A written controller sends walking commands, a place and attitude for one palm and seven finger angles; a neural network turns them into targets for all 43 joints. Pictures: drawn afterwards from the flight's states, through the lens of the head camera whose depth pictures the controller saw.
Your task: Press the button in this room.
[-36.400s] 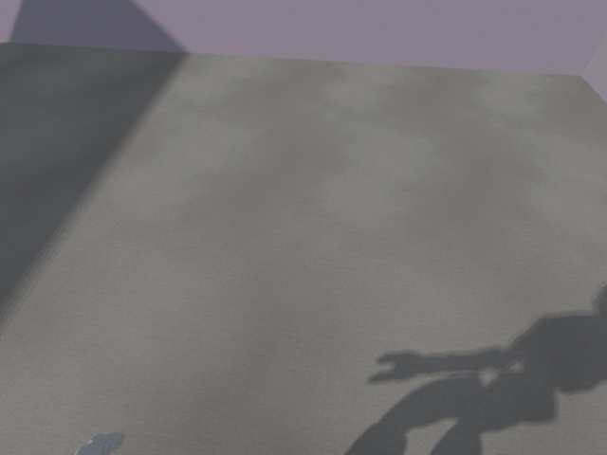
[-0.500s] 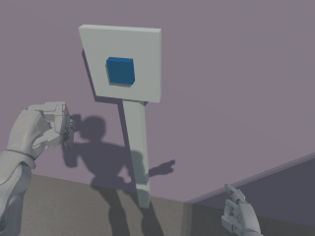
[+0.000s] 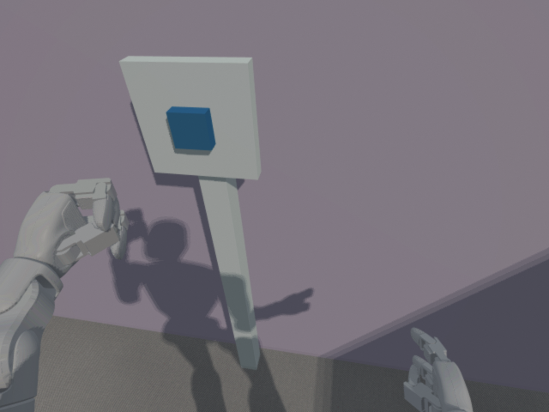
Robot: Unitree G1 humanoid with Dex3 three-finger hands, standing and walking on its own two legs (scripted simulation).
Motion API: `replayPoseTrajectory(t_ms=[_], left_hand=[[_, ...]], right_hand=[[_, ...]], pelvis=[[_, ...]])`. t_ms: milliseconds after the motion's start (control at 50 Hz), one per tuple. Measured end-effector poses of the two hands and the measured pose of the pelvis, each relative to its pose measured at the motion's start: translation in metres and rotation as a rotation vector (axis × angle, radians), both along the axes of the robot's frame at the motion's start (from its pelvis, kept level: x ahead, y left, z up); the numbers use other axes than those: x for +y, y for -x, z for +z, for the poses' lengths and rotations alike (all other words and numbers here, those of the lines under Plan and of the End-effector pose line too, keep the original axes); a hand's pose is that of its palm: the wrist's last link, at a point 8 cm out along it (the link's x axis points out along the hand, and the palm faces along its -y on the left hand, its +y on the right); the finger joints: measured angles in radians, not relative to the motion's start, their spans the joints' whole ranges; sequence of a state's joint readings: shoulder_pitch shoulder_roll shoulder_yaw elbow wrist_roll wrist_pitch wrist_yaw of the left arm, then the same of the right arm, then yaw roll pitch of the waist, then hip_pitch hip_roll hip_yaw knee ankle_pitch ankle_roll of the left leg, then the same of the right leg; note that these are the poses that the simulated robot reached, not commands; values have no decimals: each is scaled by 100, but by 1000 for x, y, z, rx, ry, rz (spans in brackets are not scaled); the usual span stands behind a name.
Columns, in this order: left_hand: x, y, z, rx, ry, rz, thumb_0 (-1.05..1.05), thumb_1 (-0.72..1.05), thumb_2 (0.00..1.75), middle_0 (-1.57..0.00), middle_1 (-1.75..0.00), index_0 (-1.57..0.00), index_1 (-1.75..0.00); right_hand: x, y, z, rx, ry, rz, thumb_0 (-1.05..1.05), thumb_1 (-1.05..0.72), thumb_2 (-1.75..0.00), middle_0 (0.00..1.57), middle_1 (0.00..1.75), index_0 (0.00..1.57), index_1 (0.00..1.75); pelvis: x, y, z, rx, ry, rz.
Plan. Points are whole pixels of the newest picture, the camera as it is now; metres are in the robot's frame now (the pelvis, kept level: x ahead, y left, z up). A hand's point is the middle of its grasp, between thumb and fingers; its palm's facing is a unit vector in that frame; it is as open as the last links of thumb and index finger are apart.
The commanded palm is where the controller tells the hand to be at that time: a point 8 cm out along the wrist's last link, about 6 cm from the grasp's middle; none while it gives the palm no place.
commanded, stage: aim a knuckle at the button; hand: left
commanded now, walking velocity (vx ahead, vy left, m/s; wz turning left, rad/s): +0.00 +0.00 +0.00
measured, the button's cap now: (192, 127) +0.49 +0.21 +0.22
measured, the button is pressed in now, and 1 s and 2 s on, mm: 0 0 0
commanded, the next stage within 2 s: none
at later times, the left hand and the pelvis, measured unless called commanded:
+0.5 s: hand (162, 208) +0.30 +0.19 +0.20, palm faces -0.03 -1.00 -0.09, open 3.1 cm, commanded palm +0.28 +0.24 +0.21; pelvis +0.03 +0.00 +0.00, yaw -1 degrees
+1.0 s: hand (183, 186) +0.35 +0.18 +0.20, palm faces -0.01 -1.00 -0.04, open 3.1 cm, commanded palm +0.33 +0.23 +0.20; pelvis +0.03 +0.01 +0.00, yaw -1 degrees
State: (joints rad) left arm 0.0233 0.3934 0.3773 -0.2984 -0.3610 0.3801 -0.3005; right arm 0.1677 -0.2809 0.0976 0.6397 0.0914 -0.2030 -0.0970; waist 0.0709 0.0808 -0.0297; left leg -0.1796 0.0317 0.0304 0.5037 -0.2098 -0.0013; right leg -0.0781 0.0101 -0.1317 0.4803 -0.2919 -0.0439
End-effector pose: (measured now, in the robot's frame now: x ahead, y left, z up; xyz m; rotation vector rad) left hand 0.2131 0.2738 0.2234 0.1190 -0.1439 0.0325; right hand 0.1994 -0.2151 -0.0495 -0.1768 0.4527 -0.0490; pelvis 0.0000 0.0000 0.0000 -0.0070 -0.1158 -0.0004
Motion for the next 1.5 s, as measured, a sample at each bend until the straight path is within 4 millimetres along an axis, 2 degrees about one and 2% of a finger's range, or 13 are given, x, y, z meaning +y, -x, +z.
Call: replayPoseTrajectory(t_ms=[100,180,260,420,580,760,860,960,1120,1260,1340,1440,1500], left_hand=[[-11,-10,-13,73,-12,-34,2,90,90,-130,-150,-131,-150],[-19,-18,-6,15,-6,-62,2,90,90,-130,-150,-130,-150],[-17,-33,-1,-22,16,-45,2,90,90,-130,-150,-131,-150],[-19,-64,-26,106,28,-43,2,90,90,-130,-150,-130,-150],[-25,-81,-13,8,41,-64,2,90,90,-130,-150,-130,-150],[-34,-102,-33,123,55,-65,2,90,90,-130,-150,-130,-150],[-40,-105,-24,53,59,-71,2,90,90,-130,-150,-130,-150],[-38,-115,-18,49,75,-53,2,90,90,-130,-150,-130,-150],[-47,-136,-38,157,79,-58,2,90,90,-130,-150,-130,-150],[-56,-154,-21,70,93,-67,2,90,90,-130,-150,-130,-150],[-53,-164,-26,123,93,-50,2,90,90,-130,-150,-130,-150],[-57,-161,-43,165,82,-56,2,90,90,-130,-150,-130,-150],[-62,-155,-42,122,85,-67,2,90,90,-130,-150,-130,-150]], right_hand=[[-4,-2,-2,-5,-8,-8,1,-90,-90,20,30,20,30],[-6,-3,-4,-4,-3,-12,1,-90,-90,20,30,20,30],[-6,-6,-6,6,-7,-17,1,-90,-90,20,30,20,30],[-7,-10,-10,46,-10,-33,1,-90,-90,20,30,20,30],[-1,-18,-10,59,-6,-34,1,-90,-90,20,30,20,30],[5,-24,-11,86,-18,-35,1,-90,-90,20,30,20,30],[6,-23,-11,93,-12,-33,1,-90,-90,20,30,20,30],[5,-19,-13,121,-10,-40,1,-90,-90,20,30,20,30],[-5,0,-20,180,4,-79,1,-90,-90,20,30,20,30],[-15,20,-26,225,10,-117,1,-90,-90,20,30,20,30],[-22,32,-30,255,1,-146,1,-90,-90,20,30,20,30],[-28,41,-34,275,-4,-171,1,-90,-90,20,30,20,30],[-30,42,-34,277,3,-169,1,-90,-90,20,30,20,30]], pelvis=[[-3,-1,-1,8,-1,-5],[-4,-6,-1,13,-3,-5],[-5,-12,-1,20,-7,-5],[-2,-20,-1,44,-14,-11],[2,-30,0,56,-16,-13],[7,-34,1,68,-18,-15],[7,-35,1,64,-18,-17],[6,-33,2,59,-16,-12],[5,-25,2,65,-15,-13],[2,-24,3,67,-17,-23],[1,-24,3,74,-16,-29],[2,-25,4,79,-18,-36],[1,-25,4,75,-20,-37]])
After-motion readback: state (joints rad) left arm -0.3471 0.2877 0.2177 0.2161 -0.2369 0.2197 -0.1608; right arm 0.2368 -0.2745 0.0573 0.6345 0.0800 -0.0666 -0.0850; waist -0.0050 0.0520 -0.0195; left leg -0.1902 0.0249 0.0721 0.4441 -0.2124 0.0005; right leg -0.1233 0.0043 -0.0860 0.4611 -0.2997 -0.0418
